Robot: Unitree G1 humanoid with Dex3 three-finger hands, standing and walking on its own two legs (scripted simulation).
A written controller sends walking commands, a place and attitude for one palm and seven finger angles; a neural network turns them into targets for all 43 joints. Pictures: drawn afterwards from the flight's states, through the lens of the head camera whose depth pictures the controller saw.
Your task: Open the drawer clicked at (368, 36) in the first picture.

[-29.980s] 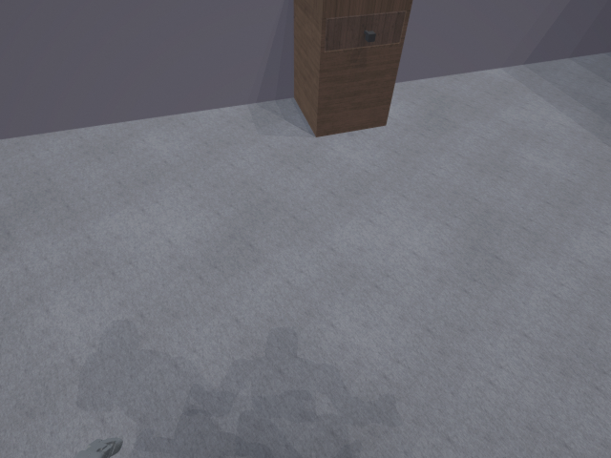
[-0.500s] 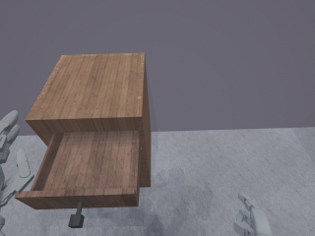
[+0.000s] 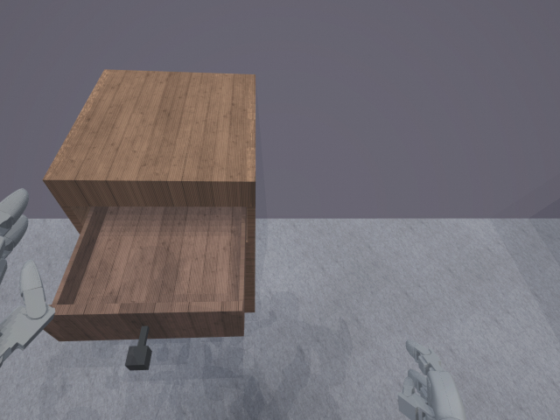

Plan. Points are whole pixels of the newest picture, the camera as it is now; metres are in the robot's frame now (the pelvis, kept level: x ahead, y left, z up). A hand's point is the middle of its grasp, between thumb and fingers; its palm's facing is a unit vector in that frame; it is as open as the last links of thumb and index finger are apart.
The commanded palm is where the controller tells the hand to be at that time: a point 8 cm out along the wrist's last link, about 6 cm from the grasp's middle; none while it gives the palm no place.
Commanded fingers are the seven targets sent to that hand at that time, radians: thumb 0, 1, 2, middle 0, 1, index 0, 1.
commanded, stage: step back with the hand held close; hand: left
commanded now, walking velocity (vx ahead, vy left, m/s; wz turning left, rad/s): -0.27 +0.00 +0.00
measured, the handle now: (141, 347) +0.27 +0.27 -0.22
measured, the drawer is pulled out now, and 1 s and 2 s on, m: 0.25 0.25 0.25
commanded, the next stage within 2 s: stop stepping back and stand still in 0.46 s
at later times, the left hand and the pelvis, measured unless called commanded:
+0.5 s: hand out of the picture +0.07 +0.17 +0.16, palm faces +0.36 -0.80 -0.48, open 7.4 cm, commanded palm +0.02 +0.21 +0.18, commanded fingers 0.00 0.90 0.90 -0.20 -0.30 -0.20 -0.30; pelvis -0.11 -0.07 +0.01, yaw +0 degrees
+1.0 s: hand out of the picture -0.01 +0.17 +0.16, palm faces +0.42 -0.81 -0.40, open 7.5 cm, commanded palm -0.07 +0.22 +0.18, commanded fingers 0.00 0.90 0.90 -0.20 -0.30 -0.20 -0.30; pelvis -0.19 -0.07 +0.00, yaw +3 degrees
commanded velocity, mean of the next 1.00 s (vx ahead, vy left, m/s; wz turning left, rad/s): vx -0.12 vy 0.00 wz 0.01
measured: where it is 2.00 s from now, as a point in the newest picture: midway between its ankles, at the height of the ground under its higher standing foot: outside the picture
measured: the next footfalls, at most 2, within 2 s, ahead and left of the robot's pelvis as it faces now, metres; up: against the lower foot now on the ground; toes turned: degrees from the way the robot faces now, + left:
right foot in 0.16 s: -0.13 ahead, -0.15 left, +0.00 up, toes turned +2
left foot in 0.68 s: -0.16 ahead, +0.03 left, +0.00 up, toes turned +4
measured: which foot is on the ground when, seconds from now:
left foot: down 0.00-0.32, up 0.34-0.66, down 0.68-1.00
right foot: up 0.00-0.14, down 0.16-1.00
